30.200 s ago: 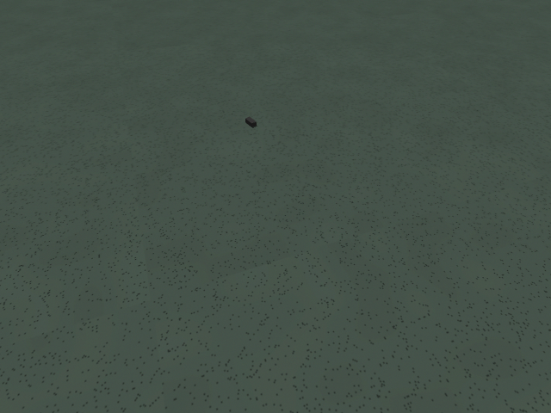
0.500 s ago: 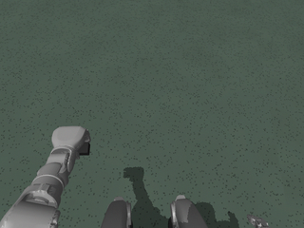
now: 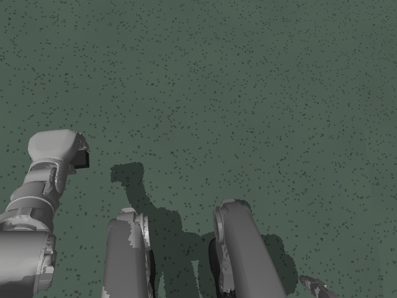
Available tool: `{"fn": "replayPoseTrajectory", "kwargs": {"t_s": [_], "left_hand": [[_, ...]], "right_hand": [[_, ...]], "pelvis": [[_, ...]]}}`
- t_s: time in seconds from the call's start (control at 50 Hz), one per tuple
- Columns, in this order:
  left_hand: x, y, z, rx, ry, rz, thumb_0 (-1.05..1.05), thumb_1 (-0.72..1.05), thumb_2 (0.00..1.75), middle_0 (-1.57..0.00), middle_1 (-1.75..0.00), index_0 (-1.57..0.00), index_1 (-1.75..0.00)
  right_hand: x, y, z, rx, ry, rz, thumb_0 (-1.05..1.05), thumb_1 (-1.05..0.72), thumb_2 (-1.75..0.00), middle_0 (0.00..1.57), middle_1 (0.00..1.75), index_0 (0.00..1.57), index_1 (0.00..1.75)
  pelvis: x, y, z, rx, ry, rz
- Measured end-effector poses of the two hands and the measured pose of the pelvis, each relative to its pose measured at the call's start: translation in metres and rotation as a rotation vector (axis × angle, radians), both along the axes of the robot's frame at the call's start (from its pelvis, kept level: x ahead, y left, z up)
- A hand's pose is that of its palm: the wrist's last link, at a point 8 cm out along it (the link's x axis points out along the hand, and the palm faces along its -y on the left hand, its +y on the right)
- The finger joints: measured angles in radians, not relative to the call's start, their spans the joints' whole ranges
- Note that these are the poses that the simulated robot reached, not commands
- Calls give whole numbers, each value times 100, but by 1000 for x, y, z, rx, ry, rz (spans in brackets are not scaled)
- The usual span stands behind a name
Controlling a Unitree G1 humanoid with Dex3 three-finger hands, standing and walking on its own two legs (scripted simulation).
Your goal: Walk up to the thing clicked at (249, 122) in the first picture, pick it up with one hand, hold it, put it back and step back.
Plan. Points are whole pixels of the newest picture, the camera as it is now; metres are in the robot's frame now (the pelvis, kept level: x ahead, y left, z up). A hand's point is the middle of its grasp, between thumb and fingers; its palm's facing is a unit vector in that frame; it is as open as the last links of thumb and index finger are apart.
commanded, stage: crouch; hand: left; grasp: from above
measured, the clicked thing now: (70, 160) +0.43 +0.26 -0.20
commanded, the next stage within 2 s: lower in 0.86 s
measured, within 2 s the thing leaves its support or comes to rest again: neither
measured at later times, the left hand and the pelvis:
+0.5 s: hand (75, 166) +0.43 +0.27 -0.26, palm faces -0.45 -0.06 -0.89, open 6.4 cm; pelvis -0.01 +0.00 -0.09, yaw -3 degrees
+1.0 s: hand (79, 168) +0.44 +0.28 -0.31, palm faces -0.46 -0.07 -0.89, open 6.4 cm; pelvis -0.01 -0.01 -0.14, yaw -4 degrees
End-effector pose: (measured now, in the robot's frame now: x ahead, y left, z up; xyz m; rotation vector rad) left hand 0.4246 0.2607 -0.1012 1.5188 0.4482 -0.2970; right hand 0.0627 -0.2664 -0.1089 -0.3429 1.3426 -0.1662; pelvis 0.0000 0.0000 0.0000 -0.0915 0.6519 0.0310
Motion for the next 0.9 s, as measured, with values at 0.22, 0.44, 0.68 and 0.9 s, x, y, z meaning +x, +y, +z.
{"fn": "replayPoseTrajectory", "kwargs": {"t_s": [0.22, 0.44, 0.68, 0.9], "left_hand": [[5, 12, -51, 7, -23, 32, -1, 51, 1, -108, -4, -111, -2], [12, 10, -87, -5, -9, 31, -1, 51, 0, -110, -2, -112, 0], [16, 10, -121, 3, -1, 39, -1, 51, 0, -110, 0, -112, 0], [22, 15, -141, 0, 3, 52, -1, 51, 0, -110, 0, -112, 0]], "right_hand": [[13, -10, -40, 5, 9, 70, 0, -90, -90, 20, 30, 20, 30], [-14, -11, -71, 10, 55, 47, 0, -90, -90, 20, 30, 20, 30], [-40, -11, -106, 24, 105, 32, 0, -90, -90, 20, 30, 20, 30], [-34, -13, -123, 23, 102, 71, 0, -90, -90, 20, 30, 20, 30]], "pelvis": [[-3, -4, -43, -14, -1, -10], [-10, -5, -79, -22, -25, -31], [-14, -7, -115, -19, -50, -43], [-14, -9, -134, -26, -70, -52]]}}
